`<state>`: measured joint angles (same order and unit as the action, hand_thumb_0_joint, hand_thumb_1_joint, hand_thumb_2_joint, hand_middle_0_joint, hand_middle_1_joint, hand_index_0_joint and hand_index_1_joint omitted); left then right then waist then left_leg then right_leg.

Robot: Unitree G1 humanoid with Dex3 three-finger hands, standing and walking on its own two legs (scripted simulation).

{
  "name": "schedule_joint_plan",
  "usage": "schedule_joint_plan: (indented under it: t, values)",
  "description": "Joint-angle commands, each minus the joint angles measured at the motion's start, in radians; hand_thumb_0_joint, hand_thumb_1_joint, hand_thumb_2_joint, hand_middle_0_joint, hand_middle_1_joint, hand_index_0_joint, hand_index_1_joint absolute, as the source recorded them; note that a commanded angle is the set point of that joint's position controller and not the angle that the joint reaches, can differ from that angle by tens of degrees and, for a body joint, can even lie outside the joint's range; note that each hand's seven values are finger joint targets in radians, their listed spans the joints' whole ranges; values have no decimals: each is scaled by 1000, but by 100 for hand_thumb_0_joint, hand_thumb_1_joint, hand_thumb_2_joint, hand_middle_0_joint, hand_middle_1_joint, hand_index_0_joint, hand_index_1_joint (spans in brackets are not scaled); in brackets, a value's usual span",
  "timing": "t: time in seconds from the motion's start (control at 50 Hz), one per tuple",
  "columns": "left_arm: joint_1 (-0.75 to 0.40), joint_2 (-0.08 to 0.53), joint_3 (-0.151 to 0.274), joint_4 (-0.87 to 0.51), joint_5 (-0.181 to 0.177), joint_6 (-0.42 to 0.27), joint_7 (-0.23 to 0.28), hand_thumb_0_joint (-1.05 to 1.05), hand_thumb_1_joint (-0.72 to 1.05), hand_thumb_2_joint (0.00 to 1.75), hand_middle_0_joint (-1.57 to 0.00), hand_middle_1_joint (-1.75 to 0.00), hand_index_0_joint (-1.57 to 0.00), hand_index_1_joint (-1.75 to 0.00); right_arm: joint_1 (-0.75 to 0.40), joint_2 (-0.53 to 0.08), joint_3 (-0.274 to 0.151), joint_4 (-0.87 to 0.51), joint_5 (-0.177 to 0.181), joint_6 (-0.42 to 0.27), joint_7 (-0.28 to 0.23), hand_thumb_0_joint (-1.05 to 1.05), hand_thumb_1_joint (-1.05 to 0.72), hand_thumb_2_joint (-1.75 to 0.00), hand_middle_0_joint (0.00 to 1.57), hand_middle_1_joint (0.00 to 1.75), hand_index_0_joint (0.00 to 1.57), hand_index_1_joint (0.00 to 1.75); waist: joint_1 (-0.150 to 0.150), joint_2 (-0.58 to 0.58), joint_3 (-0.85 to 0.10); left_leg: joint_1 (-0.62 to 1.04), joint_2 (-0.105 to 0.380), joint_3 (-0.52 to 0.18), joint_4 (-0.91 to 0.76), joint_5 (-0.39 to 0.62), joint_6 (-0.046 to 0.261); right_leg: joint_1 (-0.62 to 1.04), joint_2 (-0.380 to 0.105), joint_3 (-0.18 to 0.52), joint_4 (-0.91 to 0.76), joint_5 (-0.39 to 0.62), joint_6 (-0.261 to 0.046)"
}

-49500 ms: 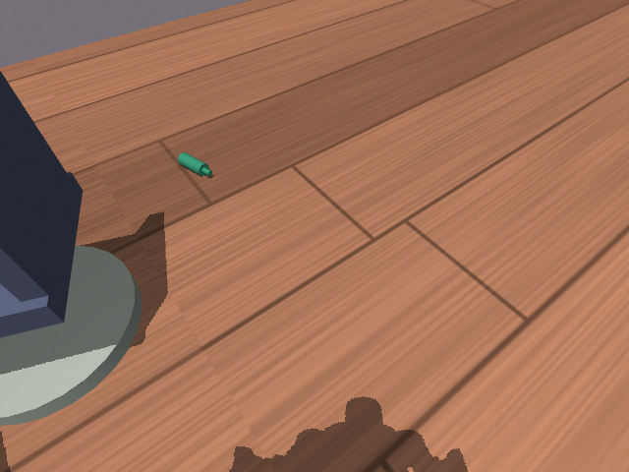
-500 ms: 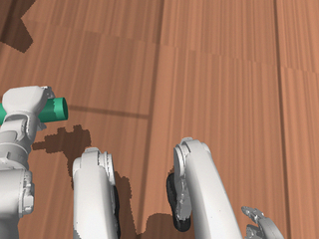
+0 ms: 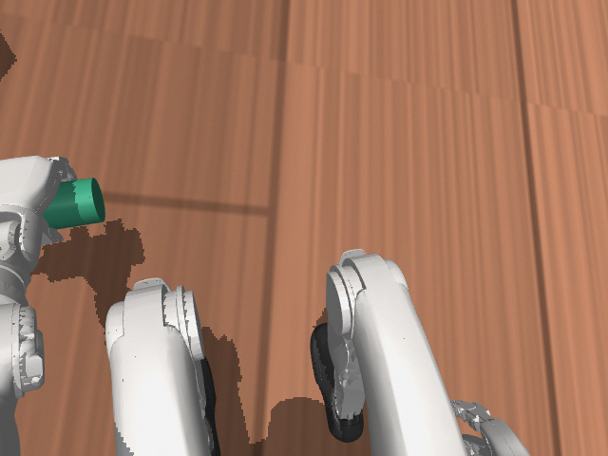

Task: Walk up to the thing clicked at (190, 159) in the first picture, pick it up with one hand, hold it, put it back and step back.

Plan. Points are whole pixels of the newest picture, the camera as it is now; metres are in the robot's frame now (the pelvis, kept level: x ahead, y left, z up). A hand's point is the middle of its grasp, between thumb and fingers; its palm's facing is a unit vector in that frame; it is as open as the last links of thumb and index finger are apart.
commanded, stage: lower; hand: left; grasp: from above
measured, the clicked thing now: (19, 211) +0.44 +0.34 -0.19
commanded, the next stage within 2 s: rest in 0.30 s
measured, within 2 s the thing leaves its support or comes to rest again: rests again in 1.46 s
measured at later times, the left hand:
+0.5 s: hand (56, 222) +0.43 +0.31 -0.23, palm faces -0.45 -0.10 -0.89, open 9.1 cm
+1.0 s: hand (67, 225) +0.43 +0.31 -0.27, palm faces -0.45 -0.12 -0.88, open 9.1 cm
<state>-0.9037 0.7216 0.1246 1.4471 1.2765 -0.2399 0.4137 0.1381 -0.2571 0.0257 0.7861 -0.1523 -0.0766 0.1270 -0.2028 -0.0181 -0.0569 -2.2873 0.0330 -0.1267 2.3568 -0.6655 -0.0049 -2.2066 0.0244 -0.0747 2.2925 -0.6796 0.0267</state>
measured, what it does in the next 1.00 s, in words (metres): lowers itself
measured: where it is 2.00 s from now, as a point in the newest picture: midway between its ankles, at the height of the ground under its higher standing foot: (272, 416)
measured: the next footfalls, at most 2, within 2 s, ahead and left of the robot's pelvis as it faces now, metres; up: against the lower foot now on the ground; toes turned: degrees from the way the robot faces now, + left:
none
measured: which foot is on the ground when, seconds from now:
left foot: down 0.00-1.00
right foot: down 0.00-1.00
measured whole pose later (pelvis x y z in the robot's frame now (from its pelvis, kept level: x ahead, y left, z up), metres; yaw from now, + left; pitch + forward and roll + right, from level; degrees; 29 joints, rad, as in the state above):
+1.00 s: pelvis +0.01 +0.00 -0.05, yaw -5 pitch +28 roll -11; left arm -0.90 0.90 0.22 1.64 1.35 -0.30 0.58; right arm 0.09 -0.29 0.14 0.77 -0.28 -0.15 0.20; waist -0.28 -0.10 0.07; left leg -2.38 0.03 -0.22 2.57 -0.70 -0.02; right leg -2.27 0.05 -0.14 2.44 -0.68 0.04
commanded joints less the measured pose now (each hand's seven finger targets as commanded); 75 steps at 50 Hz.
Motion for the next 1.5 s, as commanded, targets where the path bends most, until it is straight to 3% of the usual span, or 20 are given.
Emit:
schedule_joint_plan:
  t: [0.0, 0.12, 0.4, 0.44, 0.5, 0.54, 0.64, 0.72, 0.78, 0.88, 0.96, 1.04, 1.08, 1.1, 1.2, 1.22, 1.26, 1.38, 1.42, 1.48]
  values:
    - [-295, 268, 23, -141, -16, 4, 44, 0, 62, 66, -103, -53, -103, -53, 194, -248, -71, -15, 4, -1, -7, 0, -90, -90, 20, 30, 20, 30, 4, 256, -665, 494, -22, 93, -228, 113, 35, 301, 28, -64, -246, 171, -59]
    - [-286, 292, 29, -111, -3, -18, 54, 0, 63, 64, -104, -52, -104, -52, 196, -252, -54, -4, -3, 1, -1, 0, -91, -90, 20, 30, 20, 30, -5, 265, -650, 477, -22, 86, -182, 167, 33, 304, 33, -75, -206, 226, -56]
    - [-303, 350, 78, -90, 26, -28, 136, 0, 66, 68, -105, -52, -105, -52, 168, -281, -39, -3, -39, -18, 13, 0, -89, -89, 20, 30, 20, 30, -27, 344, -626, 501, -16, 59, -153, 129, 21, 210, 37, -118, -138, 180, -56]
    - [-269, 314, 57, -27, 31, -18, 138, 0, 69, 66, -106, -53, -106, -53, 160, -277, -27, -7, -47, -23, 20, 0, -89, -89, 20, 30, 20, 30, -37, 335, -601, 484, -17, 63, -136, 138, 24, 211, 39, -120, -133, 195, -53]
    - [-289, 340, 64, -10, 28, -23, 141, 0, 69, 64, -105, -54, -106, -53, 167, -287, -15, -10, -54, -31, 27, 0, -89, -89, 20, 30, 20, 30, -59, 307, -579, 437, -17, 61, -106, 156, 29, 230, 42, -120, -127, 222, -49]
    - [-268, 408, 110, -8, 36, -27, 149, 0, 70, 64, -105, -54, -106, -53, 162, -297, -14, -13, -59, -33, 27, 0, -89, -89, 20, 30, 20, 30, -44, 315, -591, 426, -16, 62, -92, 159, 29, 256, 43, -116, -122, 228, -51]
    - [-257, 380, 92, 44, 36, -34, 153, 0, 74, 65, -107, -56, -109, -54, 149, -302, 0, -26, -76, -46, 43, 0, -89, -90, 20, 30, 20, 30, -62, 316, -553, 413, -15, 51, -78, 140, 24, 227, 51, -133, -103, 204, -56]
    - [-238, 441, 134, 33, 45, -49, 171, 0, 75, 67, -109, -55, -110, -54, 146, -317, 6, -20, -88, -44, 46, 0, -89, -90, 20, 30, 20, 30, -56, 339, -554, 411, -10, 41, -74, 135, 19, 231, 56, -143, -92, 198, -60]
    - [-265, 416, 104, 36, 49, -54, 181, 0, 77, 69, -110, -56, -111, -56, 135, -314, 17, -28, -100, -51, 54, 0, -89, -90, 20, 30, 20, 30, -78, 348, -534, 405, -10, 38, -63, 132, 21, 221, 58, -148, -86, 201, -55]
    - [-244, 470, 136, 53, 64, -62, 208, 0, 78, 69, -111, -57, -112, -56, 139, -319, 29, -10, -111, -62, 60, 0, -89, -90, 20, 30, 20, 30, -72, 356, -532, 409, -3, 34, -43, 153, 19, 240, 63, -149, -75, 223, -52]
    - [-267, 432, 96, 73, 56, -58, 213, 0, 82, 70, -113, -59, -114, -57, 131, -329, 38, -8, -125, -80, 73, 0, -90, -90, 20, 30, 20, 30, -100, 371, -513, 428, -4, 28, -35, 153, 18, 230, 62, -160, -67, 233, -45]
    - [-224, 481, 138, 85, 57, -56, 231, 0, 82, 71, -114, -57, -115, -56, 121, -349, 43, -13, -129, -87, 78, 0, -90, -90, 20, 30, 20, 30, -78, 369, -505, 420, -3, 19, -46, 155, 13, 226, 64, -177, -61, 221, -52]
    - [-264, 423, 73, 82, 59, -54, 226, 0, 84, 68, -115, -57, -116, -56, 101, -333, 56, -26, -134, -100, 90, 0, -90, -90, 20, 30, 20, 30, -102, 410, -499, 439, 0, 17, -39, 158, 11, 223, 66, -176, -44, 234, -49]
    - [-232, 467, 125, 97, 54, -51, 236, 0, 81, 70, -113, -58, -114, -57, 110, -348, 52, -13, -137, -97, 89, 0, -90, -90, 20, 30, 20, 30, -93, 382, -518, 441, 1, 9, -49, 165, 12, 237, 70, -184, -54, 241, -47]
    - [-240, 466, 105, 109, 55, -45, 245, 0, 80, 69, -114, -55, -114, -55, 106, -352, 63, -23, -139, -111, 100, 0, -90, -90, 20, 30, 20, 30, -108, 382, -481, 418, 2, 16, -24, 170, 16, 247, 69, -178, -54, 255, -43]
    - [-219, 491, 138, 103, 46, -48, 254, 0, 80, 69, -113, -55, -113, -54, 113, -359, 66, -14, -139, -108, 100, 0, -90, -90, 20, 30, 20, 30, -98, 378, -499, 416, 3, 10, -38, 180, 16, 269, 71, -180, -60, 263, -43]
    - [-237, 464, 99, 122, 51, -43, 249, 0, 79, 67, -112, -55, -113, -54, 95, -349, 68, -20, -138, -116, 105, 0, -90, -90, 20, 30, 20, 30, -107, 379, -486, 414, 4, 10, -26, 161, 14, 244, 70, -179, -44, 250, -48]
    - [-229, 489, 112, 135, 37, -48, 256, 0, 79, 68, -114, -53, -114, -54, 99, -363, 80, -16, -144, -128, 111, 0, -90, -90, 20, 30, 20, 30, -115, 374, -476, 415, 7, 2, -27, 162, 16, 272, 73, -184, -57, 252, -43]
    - [-236, 448, 79, 132, 30, -51, 254, 0, 78, 66, -113, -51, -113, -51, 85, -366, 82, -30, -142, -135, 111, 0, -90, -90, 20, 30, 20, 30, -117, 360, -461, 401, 5, -1, -35, 143, 14, 256, 73, -191, -63, 227, -44]
    - [-241, 491, 96, 154, 39, -52, 259, 0, 79, 68, -114, -53, -114, -53, 93, -360, 99, -21, -144, -139, 116, 0, -90, -90, 20, 30, 20, 30, -123, 364, -446, 399, 8, -5, -29, 132, 14, 252, 73, -194, -53, 223, -44]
